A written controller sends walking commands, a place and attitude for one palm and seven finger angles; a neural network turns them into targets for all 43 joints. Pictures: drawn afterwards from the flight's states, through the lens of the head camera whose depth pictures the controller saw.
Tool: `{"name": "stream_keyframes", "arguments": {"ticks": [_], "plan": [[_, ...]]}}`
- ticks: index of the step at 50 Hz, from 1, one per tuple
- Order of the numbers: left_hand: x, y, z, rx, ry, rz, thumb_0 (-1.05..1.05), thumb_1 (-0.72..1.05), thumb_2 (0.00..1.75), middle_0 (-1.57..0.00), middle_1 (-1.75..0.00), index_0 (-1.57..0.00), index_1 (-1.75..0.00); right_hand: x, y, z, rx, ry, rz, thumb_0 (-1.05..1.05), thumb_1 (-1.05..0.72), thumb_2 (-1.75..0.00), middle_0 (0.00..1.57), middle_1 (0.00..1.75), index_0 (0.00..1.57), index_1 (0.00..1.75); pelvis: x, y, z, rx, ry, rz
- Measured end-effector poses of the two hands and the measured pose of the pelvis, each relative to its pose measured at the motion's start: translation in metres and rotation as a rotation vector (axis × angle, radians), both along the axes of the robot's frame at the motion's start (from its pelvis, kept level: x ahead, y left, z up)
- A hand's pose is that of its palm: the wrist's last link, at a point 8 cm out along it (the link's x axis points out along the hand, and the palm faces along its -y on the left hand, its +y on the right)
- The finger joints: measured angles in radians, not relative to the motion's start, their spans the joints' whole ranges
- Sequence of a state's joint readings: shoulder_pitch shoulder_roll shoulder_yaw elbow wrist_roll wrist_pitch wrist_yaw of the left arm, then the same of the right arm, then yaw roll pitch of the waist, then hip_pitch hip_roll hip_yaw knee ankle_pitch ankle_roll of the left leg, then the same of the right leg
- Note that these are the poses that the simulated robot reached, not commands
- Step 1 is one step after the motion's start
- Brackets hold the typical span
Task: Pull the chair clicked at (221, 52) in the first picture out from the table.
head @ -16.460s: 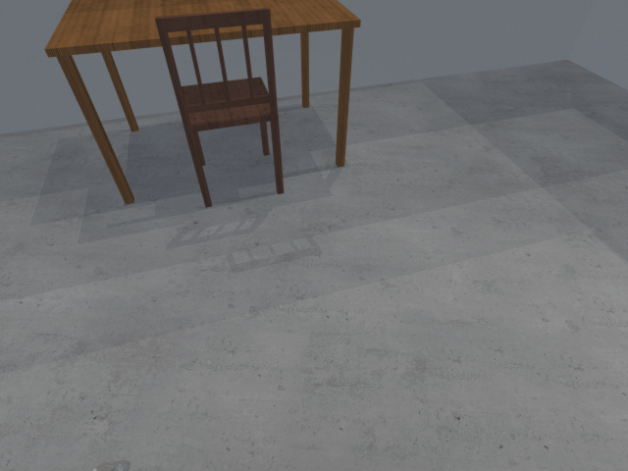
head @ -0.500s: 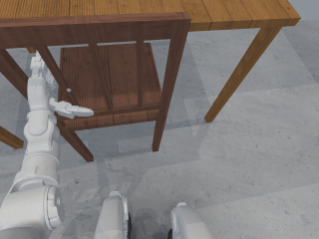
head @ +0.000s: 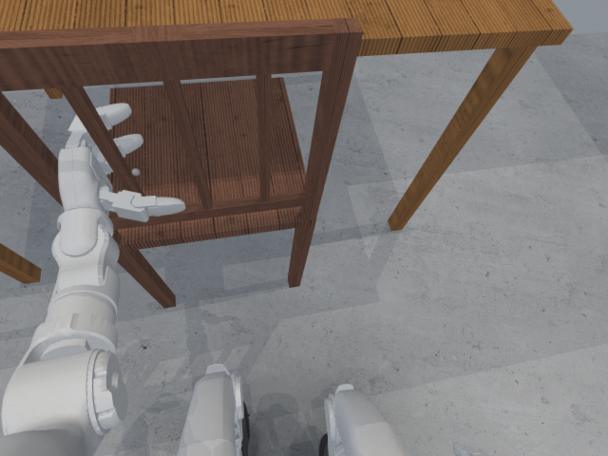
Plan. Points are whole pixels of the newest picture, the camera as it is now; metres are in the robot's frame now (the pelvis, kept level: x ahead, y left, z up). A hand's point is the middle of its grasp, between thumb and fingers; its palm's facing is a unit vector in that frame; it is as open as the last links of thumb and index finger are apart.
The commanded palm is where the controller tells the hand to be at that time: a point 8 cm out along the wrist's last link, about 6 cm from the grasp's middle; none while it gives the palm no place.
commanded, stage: hook a spindle and tug to test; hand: left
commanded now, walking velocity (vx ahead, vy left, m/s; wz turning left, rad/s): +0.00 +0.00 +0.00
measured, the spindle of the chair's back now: (193, 155) +0.51 +0.14 +0.02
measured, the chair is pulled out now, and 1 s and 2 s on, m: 0.00 0.01 0.14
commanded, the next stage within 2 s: step backward, pulling the chair out in 1.04 s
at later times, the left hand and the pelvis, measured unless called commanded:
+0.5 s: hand (134, 174) +0.47 +0.20 +0.03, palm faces +0.17 -0.99 -0.03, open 4.9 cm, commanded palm +0.43 +0.24 +0.04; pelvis +0.00 +0.00 +0.00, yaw +0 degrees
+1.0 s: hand (137, 185) +0.45 +0.20 +0.03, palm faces +0.17 -0.99 -0.03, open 5.0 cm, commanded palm +0.41 +0.24 +0.04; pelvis +0.02 +0.00 +0.01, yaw +0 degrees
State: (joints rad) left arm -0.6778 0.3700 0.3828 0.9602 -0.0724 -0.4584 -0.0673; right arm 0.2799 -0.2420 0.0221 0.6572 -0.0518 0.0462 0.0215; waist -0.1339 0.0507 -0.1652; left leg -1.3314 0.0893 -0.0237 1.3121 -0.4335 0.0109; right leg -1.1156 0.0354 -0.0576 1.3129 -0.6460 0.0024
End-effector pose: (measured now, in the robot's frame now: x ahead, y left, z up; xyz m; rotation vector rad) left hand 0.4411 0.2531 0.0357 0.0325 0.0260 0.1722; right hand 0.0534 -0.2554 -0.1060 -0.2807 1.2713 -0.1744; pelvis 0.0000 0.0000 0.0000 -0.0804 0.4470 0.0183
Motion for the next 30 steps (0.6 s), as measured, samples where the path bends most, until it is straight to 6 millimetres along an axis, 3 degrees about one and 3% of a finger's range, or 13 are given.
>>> {"name": "stream_keyframes", "arguments": {"ticks": [7, 12, 23, 30], "plan": [[-0.001, 0.001, 0.000, 0.003, -0.004, 0.007, -0.01, -0.10, 0.47, -0.43, -1.23, -0.42, -1.22, -0.002, -0.002, 0.001, 0.002, 0.011, -0.004, 0.01, -0.91, -0.90, 0.20, 0.30, 0.21, 0.30, 0.002, -0.002, 0.001, 0.003, -0.001, -0.002], [-0.001, 0.006, -0.002, 0.003, -0.003, 0.010, 0.00, 0.16, 0.58, -0.47, -1.36, -0.47, -1.36, -0.001, -0.005, 0.001, -0.007, 0.011, -0.007, 0.01, -0.91, -0.90, 0.20, 0.30, 0.21, 0.30, 0.003, -0.003, -0.001, 0.001, 0.001, -0.001], [-0.003, 0.002, 0.000, -0.005, 0.004, -0.008, 0.01, 0.71, 0.82, -0.50, -1.44, -0.49, -1.44, 0.006, -0.004, 0.002, -0.003, -0.004, -0.001, 0.01, -0.91, -0.90, 0.20, 0.30, 0.21, 0.30, 0.004, -0.001, 0.002, 0.001, -0.001, 0.001], [-0.007, -0.001, 0.001, -0.010, 0.006, 0.007, 0.01, 0.79, 0.83, -0.48, -1.45, -0.46, -1.44, 0.012, -0.001, 0.006, 0.009, -0.036, -0.010, 0.01, -0.91, -0.90, 0.20, 0.30, 0.21, 0.30, 0.006, -0.001, 0.005, 0.006, -0.008, -0.006]]}}
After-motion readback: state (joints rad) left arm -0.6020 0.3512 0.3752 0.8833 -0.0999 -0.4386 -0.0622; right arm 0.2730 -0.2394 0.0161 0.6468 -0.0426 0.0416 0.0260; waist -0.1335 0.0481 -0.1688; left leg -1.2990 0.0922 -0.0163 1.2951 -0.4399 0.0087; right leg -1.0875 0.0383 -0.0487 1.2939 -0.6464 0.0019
